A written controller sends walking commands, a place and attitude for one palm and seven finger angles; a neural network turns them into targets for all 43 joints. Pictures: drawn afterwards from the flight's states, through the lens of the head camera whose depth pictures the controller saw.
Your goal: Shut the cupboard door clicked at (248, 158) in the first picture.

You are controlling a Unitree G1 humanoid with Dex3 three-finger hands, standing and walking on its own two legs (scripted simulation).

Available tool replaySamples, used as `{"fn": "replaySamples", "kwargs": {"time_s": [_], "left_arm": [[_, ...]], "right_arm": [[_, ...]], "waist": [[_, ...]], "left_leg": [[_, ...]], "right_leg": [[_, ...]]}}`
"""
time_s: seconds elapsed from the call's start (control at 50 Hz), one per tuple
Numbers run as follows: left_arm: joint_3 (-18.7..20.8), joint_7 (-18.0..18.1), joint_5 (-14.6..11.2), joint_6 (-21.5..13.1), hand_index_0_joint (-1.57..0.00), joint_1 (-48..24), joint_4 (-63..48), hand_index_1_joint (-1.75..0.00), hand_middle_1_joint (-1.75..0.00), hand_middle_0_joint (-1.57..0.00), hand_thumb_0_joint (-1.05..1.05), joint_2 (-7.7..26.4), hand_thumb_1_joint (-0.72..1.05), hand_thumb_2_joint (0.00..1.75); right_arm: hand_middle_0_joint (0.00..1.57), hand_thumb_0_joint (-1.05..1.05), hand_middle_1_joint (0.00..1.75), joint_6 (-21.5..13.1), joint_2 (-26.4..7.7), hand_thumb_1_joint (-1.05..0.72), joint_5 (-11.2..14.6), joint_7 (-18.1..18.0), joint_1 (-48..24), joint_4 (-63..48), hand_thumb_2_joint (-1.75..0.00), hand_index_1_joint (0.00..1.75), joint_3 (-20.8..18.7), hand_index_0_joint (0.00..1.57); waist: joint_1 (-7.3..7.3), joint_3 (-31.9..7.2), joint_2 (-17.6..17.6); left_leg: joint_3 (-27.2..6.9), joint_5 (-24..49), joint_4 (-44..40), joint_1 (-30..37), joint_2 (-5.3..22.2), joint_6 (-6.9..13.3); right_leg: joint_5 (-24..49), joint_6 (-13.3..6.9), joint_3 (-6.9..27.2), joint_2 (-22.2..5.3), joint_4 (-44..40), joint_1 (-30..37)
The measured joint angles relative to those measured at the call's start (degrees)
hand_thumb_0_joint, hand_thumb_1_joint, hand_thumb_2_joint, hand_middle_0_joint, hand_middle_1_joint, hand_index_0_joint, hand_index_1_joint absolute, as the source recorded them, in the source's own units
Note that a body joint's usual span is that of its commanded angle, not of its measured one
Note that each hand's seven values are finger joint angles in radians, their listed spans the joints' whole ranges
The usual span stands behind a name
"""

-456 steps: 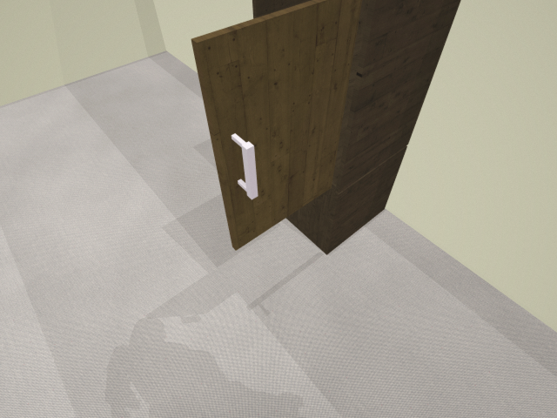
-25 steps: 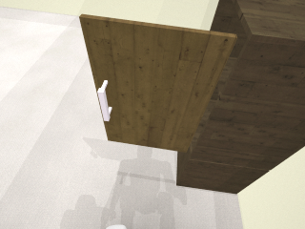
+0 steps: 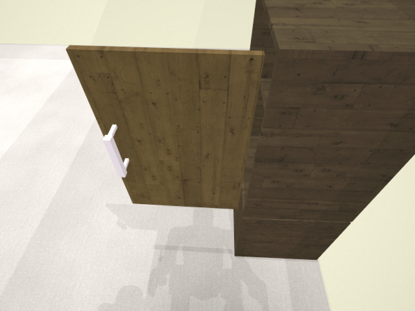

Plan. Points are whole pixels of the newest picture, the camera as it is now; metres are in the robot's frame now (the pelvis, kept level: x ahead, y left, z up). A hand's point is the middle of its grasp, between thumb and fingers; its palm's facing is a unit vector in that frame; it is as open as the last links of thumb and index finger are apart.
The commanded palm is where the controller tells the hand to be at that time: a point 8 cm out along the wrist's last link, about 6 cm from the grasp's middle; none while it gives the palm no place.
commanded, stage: come to a stop and stand still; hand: left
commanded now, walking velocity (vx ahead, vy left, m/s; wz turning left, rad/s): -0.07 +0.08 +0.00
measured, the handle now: (118, 152) +0.50 +0.27 -0.03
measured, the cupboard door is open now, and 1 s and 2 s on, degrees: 89 89 89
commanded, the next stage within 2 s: look again from close up in 0.24 s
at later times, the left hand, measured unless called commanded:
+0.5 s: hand out of the picture +0.04 +0.21 -0.17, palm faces +0.00 -0.97 -0.24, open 7.4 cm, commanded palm none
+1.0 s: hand out of the picture +0.02 +0.21 -0.18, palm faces -0.02 -0.98 -0.20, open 7.4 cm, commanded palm none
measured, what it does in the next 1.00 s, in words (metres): steps on the spot: left foot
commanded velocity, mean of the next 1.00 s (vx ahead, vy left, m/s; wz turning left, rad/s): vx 0.01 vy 0.02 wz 0.00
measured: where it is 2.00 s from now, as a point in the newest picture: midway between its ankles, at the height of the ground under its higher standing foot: outside the picture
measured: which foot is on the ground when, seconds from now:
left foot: up 0.00-0.02, down 0.04-1.00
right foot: down 0.00-1.00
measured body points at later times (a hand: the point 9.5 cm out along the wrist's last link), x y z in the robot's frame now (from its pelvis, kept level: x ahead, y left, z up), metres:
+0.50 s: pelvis +0.00 +0.03 -0.01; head +0.00 +0.02 +0.44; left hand +0.04 +0.27 -0.15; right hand +0.05 -0.20 -0.16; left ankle -0.01 +0.12 -0.74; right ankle -0.02 -0.12 -0.74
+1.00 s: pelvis +0.01 +0.03 +0.00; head +0.02 +0.04 +0.45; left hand +0.02 +0.26 -0.16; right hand +0.02 -0.21 -0.15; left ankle -0.01 +0.12 -0.74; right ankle -0.02 -0.12 -0.74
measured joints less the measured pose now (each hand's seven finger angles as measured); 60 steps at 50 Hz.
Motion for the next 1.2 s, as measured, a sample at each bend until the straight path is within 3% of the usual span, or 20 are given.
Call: {"fn": "replaySamples", "kwargs": {"time_s": [0.04, 0.12, 0.24, 0.38, 0.5, 0.98, 1.14, 1.2], "left_arm": [[-0.02, 0.02, -0.33, -0.15, -0.21, -0.18, 0.7, -0.3, -0.3, -0.2, 0.0, -0.1, 0.92, 0.9], [0.22, 0.19, -0.75, 0.41, -0.21, -1.89, 1.55, -0.3, -0.3, -0.2, 0.01, 0.48, 0.92, 0.9], [0.13, 0.35, -0.79, 0.8, -0.2, -2.97, 2.31, -0.3, -0.3, -0.2, 0.0, 0.87, 0.91, 0.9], [-1.61, 1.39, -0.27, -1.05, -0.2, -0.23, 0.8, -0.3, -0.3, -0.2, 0.0, 0.07, 0.9, 0.9], [-1.92, 1.1, -0.24, -0.63, -0.2, 0.08, -0.35, -0.3, -0.3, -0.2, 0.0, 0.74, 0.9, 0.9], [-2.59, 0.57, -0.41, -0.67, -0.2, 0.77, 3.53, -0.3, -0.3, -0.2, 0.0, 1.53, 0.9, 0.9], [-1.81, 0.69, 0.21, -1.0, -0.2, 1.89, 3.14, -0.3, -0.3, -0.2, 0.0, 0.68, 0.9, 0.9], [-1.89, 1.45, 0.06, -1.8, -0.2, 2.7, 2.63, -0.3, -0.3, -0.2, 0.0, 0.36, 0.9, 0.9]], "right_arm": [[0.19, 0.0, 0.3, -0.61, 0.1, -0.91, 0.17, -0.27, 1.01, 0.45, -0.9, 0.3, 0.35, 0.2], [0.19, 0.0, 0.3, -0.9, 1.77, -0.91, 0.14, -1.01, 0.94, 2.16, -0.9, 0.3, 1.14, 0.2], [0.2, 0.0, 0.3, -1.46, 3.51, -0.91, 0.27, -1.36, -0.23, 2.44, -0.9, 0.3, 1.93, 0.2], [0.2, 0.01, 0.3, -2.75, 1.84, -0.93, 0.1, -0.82, -1.21, -3.31, -0.9, 0.3, 2.13, 0.2], [0.2, 0.0, 0.3, -3.14, 1.27, -0.94, 0.07, -0.7, -1.79, -4.42, -0.9, 0.3, 2.97, 0.2], [0.2, 0.0, 0.3, -3.66, 1.62, -0.91, 0.4, -0.67, -1.81, 2.44, -0.9, 0.3, 4.04, 0.2], [0.2, 0.0, 0.3, -2.68, 1.77, -0.91, 0.12, -0.17, 0.0, 1.99, -0.9, 0.3, 3.85, 0.2], [0.2, 0.0, 0.3, -3.04, 1.76, -0.91, 0.14, -0.19, 0.43, -0.3, -0.9, 0.3, 3.6, 0.2]], "waist": [[-0.11, 0.21, 0.49], [0.4, 1.82, -0.99], [0.8, 2.39, -1.37], [-0.32, 1.6, 1.06], [0.32, 0.94, 1.29], [0.81, 2.32, -1.21], [1.07, 1.77, -0.67], [0.47, 1.8, -0.21]], "left_leg": [[-0.4, 5.22, -5.52, 3.38, 0.15, 0.15], [-0.45, 3.01, -7.05, 4.38, -0.43, 1.76], [-0.34, 3.87, -8.33, 4.96, -0.63, 2.09], [0.67, 1.09, -3.38, 3.32, -0.9, 3.25], [1.2, 1.32, -4.04, 4.61, -1.77, 4.03], [1.54, 3.73, -9.84, 7.6, -2.07, 4.05], [1.36, 0.19, -4.95, 5.95, -1.7, 4.1], [1.38, -1.64, -2.12, 4.41, -1.63, 4.44]], "right_leg": [[-0.59, 0.09, -0.51, 0.7, 0.8, -0.43], [-0.97, 0.6, -0.68, 0.2, 1.3, -0.51], [0.07, 0.68, -0.61, 0.08, -0.49, 0.3], [-1.6, 1.61, 0.45, -0.4, 3.15, -1.06], [-1.62, 2.28, 0.98, -1.25, 3.22, -0.19], [0.71, 2.57, 1.23, -1.32, -2.15, 2.45], [-2.23, 2.67, 1.08, -1.16, 1.32, 1.53], [-3.31, 2.7, 1.13, -1.16, 3.53, 0.22]]}}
